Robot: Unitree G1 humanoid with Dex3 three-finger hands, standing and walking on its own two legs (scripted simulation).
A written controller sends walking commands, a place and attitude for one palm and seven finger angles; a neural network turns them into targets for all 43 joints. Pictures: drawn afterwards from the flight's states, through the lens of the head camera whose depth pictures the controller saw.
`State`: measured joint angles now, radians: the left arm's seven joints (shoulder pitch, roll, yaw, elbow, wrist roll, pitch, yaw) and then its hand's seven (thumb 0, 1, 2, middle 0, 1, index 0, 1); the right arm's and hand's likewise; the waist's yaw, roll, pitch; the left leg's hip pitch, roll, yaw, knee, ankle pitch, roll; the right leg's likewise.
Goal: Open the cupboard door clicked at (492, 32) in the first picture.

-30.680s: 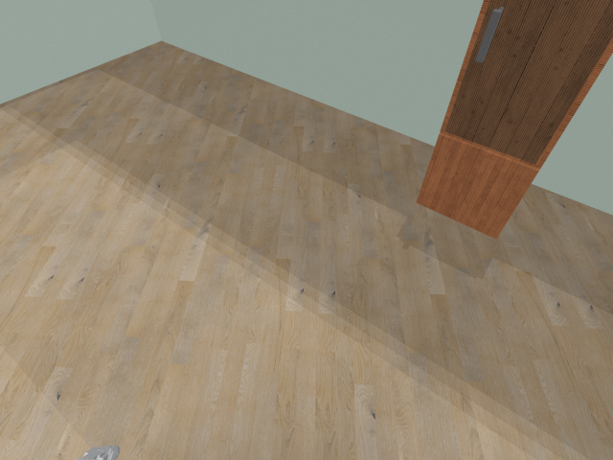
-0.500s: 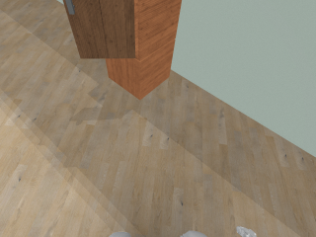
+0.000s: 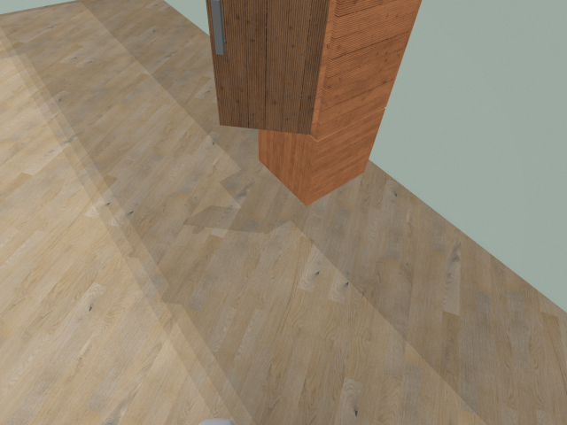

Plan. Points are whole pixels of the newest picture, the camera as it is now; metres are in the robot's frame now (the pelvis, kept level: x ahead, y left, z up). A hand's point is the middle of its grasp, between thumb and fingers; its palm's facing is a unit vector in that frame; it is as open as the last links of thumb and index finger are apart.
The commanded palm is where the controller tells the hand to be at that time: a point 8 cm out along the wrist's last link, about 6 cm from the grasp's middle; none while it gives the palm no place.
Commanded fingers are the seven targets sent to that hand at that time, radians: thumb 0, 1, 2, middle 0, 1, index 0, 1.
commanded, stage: take the last steps up to it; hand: left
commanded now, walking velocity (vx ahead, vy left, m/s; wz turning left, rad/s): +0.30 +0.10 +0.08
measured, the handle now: (219, 23) +1.09 +0.30 +0.03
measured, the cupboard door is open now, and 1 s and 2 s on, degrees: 46 46 46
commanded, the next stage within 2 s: come to a stop and stand still in 1.26 s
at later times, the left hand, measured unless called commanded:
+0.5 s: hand (181, 334) +0.27 +0.21 -0.16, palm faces -0.01 -0.98 -0.19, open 7.4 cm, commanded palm none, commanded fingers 0.00 0.90 0.90 -0.20 -0.30 -0.20 -0.30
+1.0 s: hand (151, 299) +0.34 +0.29 -0.18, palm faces +0.05 -0.98 -0.18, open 7.4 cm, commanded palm none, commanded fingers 0.00 0.90 0.90 -0.20 -0.30 -0.20 -0.30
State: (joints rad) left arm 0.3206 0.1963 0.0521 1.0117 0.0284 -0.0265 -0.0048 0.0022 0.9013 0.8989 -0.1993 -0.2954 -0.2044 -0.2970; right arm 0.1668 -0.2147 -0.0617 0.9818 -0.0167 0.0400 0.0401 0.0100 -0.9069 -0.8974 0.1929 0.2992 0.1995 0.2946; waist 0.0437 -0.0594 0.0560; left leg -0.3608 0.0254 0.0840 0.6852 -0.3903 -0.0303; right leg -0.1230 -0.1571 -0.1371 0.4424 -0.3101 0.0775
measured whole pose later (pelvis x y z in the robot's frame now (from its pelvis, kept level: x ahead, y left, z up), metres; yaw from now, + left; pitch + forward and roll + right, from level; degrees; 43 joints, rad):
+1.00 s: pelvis +0.33 +0.10 +0.00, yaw -1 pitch +1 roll +0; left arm 0.27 0.21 0.06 1.08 0.02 0.00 -0.02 0.01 0.91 0.90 -0.19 -0.29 -0.20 -0.30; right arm 0.24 -0.16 -0.04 1.01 -0.03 -0.08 -0.02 0.00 -0.93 -0.90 0.20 0.30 0.20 0.30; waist 0.02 -0.04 0.03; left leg -0.23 0.03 0.17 0.44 -0.22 0.04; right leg -0.48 -0.10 -0.07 1.04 -0.35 0.00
